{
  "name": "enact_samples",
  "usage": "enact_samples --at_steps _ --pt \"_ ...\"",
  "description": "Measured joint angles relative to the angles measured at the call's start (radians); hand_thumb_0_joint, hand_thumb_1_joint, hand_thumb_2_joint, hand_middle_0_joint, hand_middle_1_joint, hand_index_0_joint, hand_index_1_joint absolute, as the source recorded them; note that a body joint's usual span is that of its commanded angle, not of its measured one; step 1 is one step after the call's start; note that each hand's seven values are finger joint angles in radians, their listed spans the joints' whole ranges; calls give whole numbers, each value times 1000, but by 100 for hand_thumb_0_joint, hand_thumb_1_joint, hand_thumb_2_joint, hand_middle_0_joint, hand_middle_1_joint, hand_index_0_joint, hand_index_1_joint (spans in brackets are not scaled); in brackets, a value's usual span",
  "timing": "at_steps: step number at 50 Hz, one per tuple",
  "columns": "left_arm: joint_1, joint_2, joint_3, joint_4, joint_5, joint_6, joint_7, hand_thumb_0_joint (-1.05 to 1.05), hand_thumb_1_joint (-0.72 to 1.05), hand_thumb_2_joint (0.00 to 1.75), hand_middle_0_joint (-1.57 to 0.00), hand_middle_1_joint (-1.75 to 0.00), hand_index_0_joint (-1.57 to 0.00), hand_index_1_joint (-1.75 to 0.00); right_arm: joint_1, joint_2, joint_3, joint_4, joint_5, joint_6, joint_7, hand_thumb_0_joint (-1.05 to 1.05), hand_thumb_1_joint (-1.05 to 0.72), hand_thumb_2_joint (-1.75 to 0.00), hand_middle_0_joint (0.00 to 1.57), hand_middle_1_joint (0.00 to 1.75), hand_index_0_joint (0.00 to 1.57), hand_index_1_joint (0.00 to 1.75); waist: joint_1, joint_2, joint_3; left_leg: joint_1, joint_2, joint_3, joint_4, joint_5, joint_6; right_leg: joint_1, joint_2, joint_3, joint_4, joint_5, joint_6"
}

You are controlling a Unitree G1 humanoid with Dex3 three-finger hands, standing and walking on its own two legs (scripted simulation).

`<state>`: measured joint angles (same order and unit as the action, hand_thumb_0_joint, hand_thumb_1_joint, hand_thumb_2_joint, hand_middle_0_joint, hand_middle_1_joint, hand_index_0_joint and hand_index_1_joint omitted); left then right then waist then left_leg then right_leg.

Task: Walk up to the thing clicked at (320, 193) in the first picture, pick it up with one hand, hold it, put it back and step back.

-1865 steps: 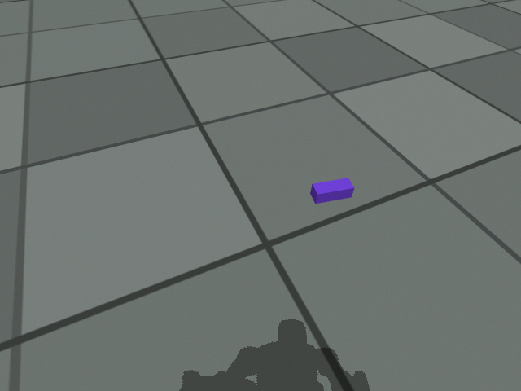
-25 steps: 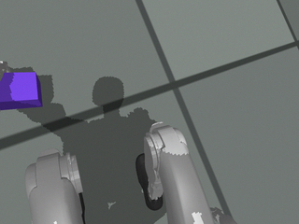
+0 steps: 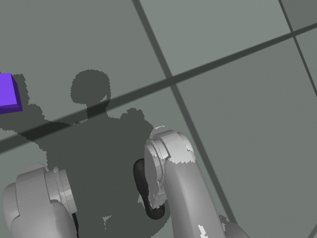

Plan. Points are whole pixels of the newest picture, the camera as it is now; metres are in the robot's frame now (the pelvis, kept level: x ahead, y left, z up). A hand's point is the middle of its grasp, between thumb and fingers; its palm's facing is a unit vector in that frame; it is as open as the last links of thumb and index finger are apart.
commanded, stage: rest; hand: left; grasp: from above
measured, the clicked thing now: out of the picture +0.48 +0.31 -0.26
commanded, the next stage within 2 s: open in 0.52 s
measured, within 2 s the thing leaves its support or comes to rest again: rests again in 0.14 s
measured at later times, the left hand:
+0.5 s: hand out of the picture +0.47 +0.30 -0.24, palm faces -0.46 -0.09 -0.88, open 10.5 cm
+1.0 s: hand out of the picture +0.47 +0.30 -0.24, palm faces -0.46 -0.08 -0.88, open 11.5 cm
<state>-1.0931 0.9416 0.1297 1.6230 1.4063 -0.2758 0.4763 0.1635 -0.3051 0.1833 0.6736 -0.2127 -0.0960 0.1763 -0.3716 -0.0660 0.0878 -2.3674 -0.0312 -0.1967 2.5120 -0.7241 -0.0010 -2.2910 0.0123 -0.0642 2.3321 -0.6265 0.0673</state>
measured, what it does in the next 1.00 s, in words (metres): stands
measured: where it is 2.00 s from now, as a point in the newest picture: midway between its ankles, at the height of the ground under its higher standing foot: (113, 220)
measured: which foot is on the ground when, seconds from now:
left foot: down 0.00-1.00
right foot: down 0.00-1.00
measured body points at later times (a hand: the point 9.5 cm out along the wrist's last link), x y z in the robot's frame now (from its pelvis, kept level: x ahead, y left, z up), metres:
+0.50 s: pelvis -0.01 +0.01 -0.01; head +0.27 +0.13 +0.33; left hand +0.49 +0.31 -0.19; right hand +0.02 -0.25 -0.06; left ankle +0.06 +0.12 -0.28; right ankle +0.12 -0.14 -0.28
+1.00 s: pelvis -0.01 +0.00 -0.01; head +0.27 +0.13 +0.32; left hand +0.49 +0.31 -0.19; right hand +0.03 -0.25 -0.06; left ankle +0.06 +0.12 -0.28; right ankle +0.12 -0.14 -0.28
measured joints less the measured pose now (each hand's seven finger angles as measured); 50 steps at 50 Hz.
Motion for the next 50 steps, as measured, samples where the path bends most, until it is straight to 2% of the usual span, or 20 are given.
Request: enact_samples --at_steps 4,16,34,43,50 --pt "3 23 14 7 8 -4 11 0 -8 57 -62 -66 -65 -60 -7 -8 8 -9 -10 -7 4 0 -91 -89 20 30 21 30 -8 -9 16 1 1 -8 11 -1 2 5 3 -6 3 2 0" --pt "0 63 12 39 24 -9 39 0 -9 57 -63 -66 -66 -60 -6 -21 49 -20 -32 -21 18 0 -90 -89 20 30 21 30 -26 -32 38 3 4 -25 36 -4 11 18 12 -22 7 9 -3" --pt "-42 106 -33 120 12 -16 64 0 -9 57 -63 -66 -66 -60 -15 -24 109 -50 -44 -56 42 0 -91 -89 20 30 21 30 -44 -42 54 4 6 -38 50 6 15 26 18 -34 6 22 -3" --pt "-33 108 -47 115 14 -18 73 -1 -8 63 -54 -73 -56 -70 -26 -26 115 -53 -42 -68 43 0 -91 -90 20 30 21 30 -40 -48 57 9 7 -47 48 0 10 29 20 -40 1 23 6" --pt "-31 109 -45 96 4 -11 76 -1 -17 73 -44 -81 -45 -78 -28 -33 108 -55 -37 -79 47 0 -91 -90 20 30 21 30 -38 -53 65 12 6 -50 48 -4 6 32 18 -43 1 21 4"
